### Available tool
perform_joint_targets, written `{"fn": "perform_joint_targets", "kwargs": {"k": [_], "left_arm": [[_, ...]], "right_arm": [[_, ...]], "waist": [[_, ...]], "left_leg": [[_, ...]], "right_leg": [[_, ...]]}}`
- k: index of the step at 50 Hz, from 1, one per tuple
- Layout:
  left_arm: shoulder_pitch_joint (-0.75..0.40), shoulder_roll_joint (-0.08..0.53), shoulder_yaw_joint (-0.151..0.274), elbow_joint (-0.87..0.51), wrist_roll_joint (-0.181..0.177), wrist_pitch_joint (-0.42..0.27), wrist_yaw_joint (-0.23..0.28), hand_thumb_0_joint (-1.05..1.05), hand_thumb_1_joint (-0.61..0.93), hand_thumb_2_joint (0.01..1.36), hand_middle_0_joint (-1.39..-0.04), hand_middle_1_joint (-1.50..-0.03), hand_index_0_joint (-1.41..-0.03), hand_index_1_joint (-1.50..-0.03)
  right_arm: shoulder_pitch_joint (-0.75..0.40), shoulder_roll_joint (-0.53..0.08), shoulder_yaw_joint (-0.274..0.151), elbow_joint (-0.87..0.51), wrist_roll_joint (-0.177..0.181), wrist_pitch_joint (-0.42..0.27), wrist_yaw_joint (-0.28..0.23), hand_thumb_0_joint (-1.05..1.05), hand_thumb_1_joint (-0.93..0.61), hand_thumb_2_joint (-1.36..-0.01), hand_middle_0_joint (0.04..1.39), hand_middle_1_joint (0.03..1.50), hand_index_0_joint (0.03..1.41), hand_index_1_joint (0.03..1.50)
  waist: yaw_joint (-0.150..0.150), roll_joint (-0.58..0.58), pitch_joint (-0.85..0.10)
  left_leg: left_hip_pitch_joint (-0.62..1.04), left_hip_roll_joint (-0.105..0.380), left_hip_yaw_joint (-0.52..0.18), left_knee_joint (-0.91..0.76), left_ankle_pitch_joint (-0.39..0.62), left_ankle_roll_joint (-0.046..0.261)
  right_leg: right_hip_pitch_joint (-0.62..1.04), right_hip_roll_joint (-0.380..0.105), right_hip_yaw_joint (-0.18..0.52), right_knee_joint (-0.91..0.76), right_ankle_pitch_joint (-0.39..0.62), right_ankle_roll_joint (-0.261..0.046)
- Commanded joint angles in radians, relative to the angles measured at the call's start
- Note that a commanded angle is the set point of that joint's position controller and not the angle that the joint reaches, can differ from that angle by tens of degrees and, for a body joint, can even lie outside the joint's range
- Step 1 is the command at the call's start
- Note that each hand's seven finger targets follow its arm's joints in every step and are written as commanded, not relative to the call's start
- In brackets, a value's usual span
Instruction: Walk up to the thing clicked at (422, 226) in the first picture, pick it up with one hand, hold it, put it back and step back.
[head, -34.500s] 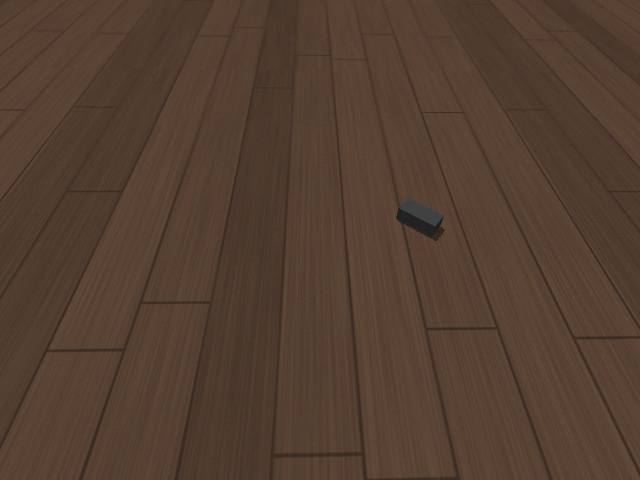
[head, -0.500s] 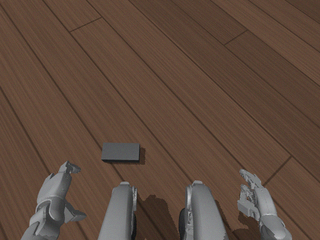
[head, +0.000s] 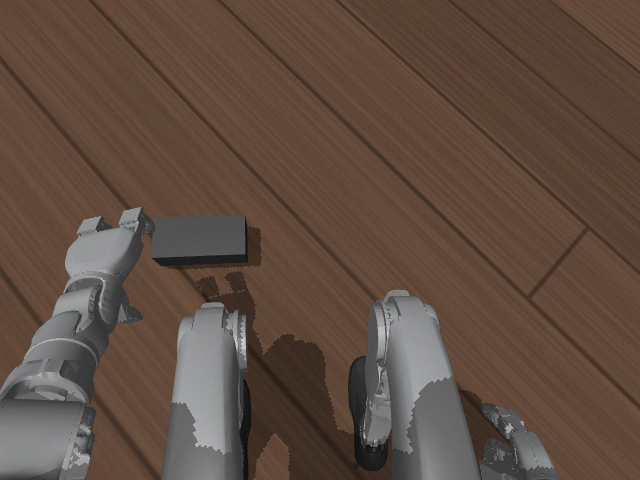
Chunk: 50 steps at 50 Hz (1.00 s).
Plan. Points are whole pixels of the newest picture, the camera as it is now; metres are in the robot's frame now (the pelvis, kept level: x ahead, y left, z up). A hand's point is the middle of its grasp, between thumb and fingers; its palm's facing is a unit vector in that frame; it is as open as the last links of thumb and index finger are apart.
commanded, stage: rise first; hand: left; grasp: from above
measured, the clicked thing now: (202, 240) +0.50 +0.20 -0.38
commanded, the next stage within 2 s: none
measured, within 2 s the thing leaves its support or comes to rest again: neither
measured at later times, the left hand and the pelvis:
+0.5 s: hand (152, 257) +0.42 +0.24 -0.23, palm faces -0.48 -0.02 -0.88, open 14.1 cm; pelvis +0.01 +0.01 -0.05, yaw -1 degrees
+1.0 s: hand (165, 249) +0.45 +0.23 -0.26, palm faces -0.47 -0.03 -0.88, open 13.9 cm; pelvis +0.02 +0.01 -0.07, yaw -2 degrees
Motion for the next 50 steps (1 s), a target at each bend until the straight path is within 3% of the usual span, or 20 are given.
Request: {"fn": "perform_joint_targets", "kwargs": {"k": [1, 6, 9, 13, 17, 19, 28, 29, 35, 38, 40, 46, 50], "left_arm": [[-0.317, 0.225, 0.038, -0.084, 0.060, -0.035, 0.085, 0.000, -0.544, 1.043, -0.054, -1.013, -0.055, -1.012], [-0.360, 0.252, 0.045, 0.015, 0.140, -0.034, 0.150, 0.000, -0.560, 1.052, -0.054, -0.990, -0.051, -0.992], [-0.409, 0.258, 0.046, 0.039, 0.173, -0.026, 0.182, 0.000, -0.557, 1.039, -0.052, -0.995, -0.053, -0.994], [-0.447, 0.219, 0.028, 0.070, 0.195, -0.011, 0.206, 0.000, -0.543, 1.024, -0.053, -0.993, -0.057, -0.988], [-0.460, 0.202, 0.015, 0.110, 0.202, 0.001, 0.210, 0.000, -0.531, 1.010, -0.056, -1.001, -0.064, -0.991], [-0.483, 0.198, 0.013, 0.119, 0.201, -0.003, 0.207, 0.000, -0.514, 0.992, -0.055, -1.014, -0.070, -0.997], [-0.512, 0.246, 0.040, 0.149, 0.229, -0.024, 0.222, 0.000, -0.515, 0.993, -0.059, -1.028, -0.076, -1.010], [-0.521, 0.268, 0.058, 0.153, 0.233, -0.026, 0.227, 0.000, -0.510, 0.985, -0.058, -1.030, -0.077, -1.009], [-0.526, 0.258, 0.062, 0.197, 0.245, -0.025, 0.250, 0.000, -0.509, 0.983, -0.055, -1.033, -0.075, -1.012], [-0.555, 0.244, 0.046, 0.209, 0.242, -0.025, 0.253, 0.000, -0.513, 0.989, -0.053, -1.036, -0.071, -1.016], [-0.538, 0.261, 0.056, 0.205, 0.240, -0.023, 0.252, 0.000, -0.503, 0.980, -0.056, -1.037, -0.076, -1.014], [-0.564, 0.257, 0.055, 0.221, 0.237, -0.022, 0.255, 0.000, -0.504, 0.978, -0.055, -1.043, -0.076, -1.020], [-0.565, 0.262, 0.058, 0.218, 0.242, -0.021, 0.257, 0.000, -0.505, 0.982, -0.055, -1.036, -0.074, -1.014]], "right_arm": [[0.093, -0.200, -0.052, -0.063, -0.012, -0.024, -0.003, 0.000, -0.883, -0.896, 0.200, 0.299, 0.200, 0.299], [0.112, -0.211, -0.040, -0.032, -0.029, -0.017, 0.008, 0.000, -0.890, -0.897, 0.200, 0.299, 0.200, 0.299], [0.124, -0.214, -0.040, -0.023, -0.037, -0.013, 0.013, 0.000, -0.892, -0.898, 0.200, 0.299, 0.200, 0.299], [0.141, -0.215, -0.040, -0.006, -0.050, -0.010, 0.024, 0.000, -0.892, -0.897, 0.200, 0.299, 0.200, 0.299], [0.146, -0.218, -0.046, -0.001, -0.057, -0.004, 0.032, 0.000, -0.894, -0.897, 0.200, 0.299, 0.200, 0.299], [0.152, -0.216, -0.045, 0.000, -0.064, -0.003, 0.036, 0.000, -0.895, -0.897, 0.200, 0.299, 0.200, 0.299], [0.174, -0.209, -0.031, 0.003, -0.077, 0.006, 0.048, 0.000, -0.897, -0.898, 0.200, 0.299, 0.200, 0.299], [0.183, -0.215, -0.030, 0.003, -0.079, 0.005, 0.050, 0.000, -0.898, -0.898, 0.200, 0.299, 0.200, 0.299], [0.186, -0.217, -0.025, 0.010, -0.088, 0.001, 0.059, 0.000, -0.898, -0.898, 0.200, 0.299, 0.200, 0.299], [0.184, -0.224, -0.027, 0.015, -0.094, 0.000, 0.062, 0.000, -0.896, -0.898, 0.200, 0.299, 0.200, 0.299], [0.184, -0.218, -0.026, 0.015, -0.095, 0.000, 0.065, 0.000, -0.896, -0.897, 0.200, 0.299, 0.200, 0.299], [0.202, -0.225, -0.024, 0.025, -0.102, -0.001, 0.070, 0.000, -0.897, -0.898, 0.200, 0.300, 0.200, 0.299], [0.209, -0.236, -0.023, 0.030, -0.101, 0.000, 0.071, 0.000, -0.896, -0.897, 0.200, 0.299, 0.200, 0.299]], "waist": [[-0.019, 0.105, -0.564], [-0.028, 0.146, -0.566], [-0.034, 0.193, -0.602], [-0.060, 0.224, -0.611], [-0.071, 0.198, -0.605], [-0.091, 0.186, -0.589], [-0.092, 0.137, -0.626], [-0.095, 0.138, -0.631], [-0.092, 0.188, -0.614], [-0.111, 0.173, -0.596], [-0.096, 0.181, -0.608], [-0.117, 0.180, -0.602], [-0.112, 0.198, -0.623]], "left_leg": [[0.337, -0.049, 0.070, -0.253, -0.043, 0.047], [0.333, -0.049, 0.071, -0.212, 0.000, 0.048], [0.363, -0.046, 0.070, -0.195, 0.037, 0.043], [0.371, -0.043, 0.059, -0.175, 0.084, 0.039], [0.357, -0.040, 0.050, -0.162, 0.084, 0.040], [0.332, -0.041, 0.052, -0.145, 0.072, 0.045], [0.253, -0.048, 0.083, -0.068, 0.116, 0.061], [0.241, -0.049, 0.085, -0.062, 0.119, 0.063], [0.259, -0.046, 0.077, -0.065, 0.110, 0.055], [0.226, -0.047, 0.080, -0.052, 0.085, 0.060], [0.237, -0.047, 0.085, -0.046, 0.102, 0.059], [0.224, -0.044, 0.082, -0.026, 0.122, 0.059], [0.245, -0.043, 0.075, -0.028, 0.151, 0.053]], "right_leg": [[0.279, 0.045, -0.059, -0.224, -0.072, -0.046], [0.219, 0.041, -0.074, -0.171, -0.018, -0.049], [0.183, 0.041, -0.079, -0.136, 0.017, -0.054], [0.155, 0.036, -0.087, -0.099, 0.066, -0.051], [0.137, 0.037, -0.095, -0.083, 0.069, -0.053], [0.142, 0.036, -0.092, -0.084, 0.064, -0.048], [0.211, 0.044, -0.081, -0.065, 0.102, -0.042], [0.211, 0.040, -0.078, -0.061, 0.108, -0.040], [0.150, 0.040, -0.089, -0.031, 0.095, -0.049], [0.145, 0.045, -0.091, -0.033, 0.081, -0.049], [0.165, 0.044, -0.086, -0.029, 0.093, -0.049], [0.161, 0.045, -0.093, -0.012, 0.119, -0.047], [0.146, 0.046, -0.097, 0.004, 0.140, -0.048]]}}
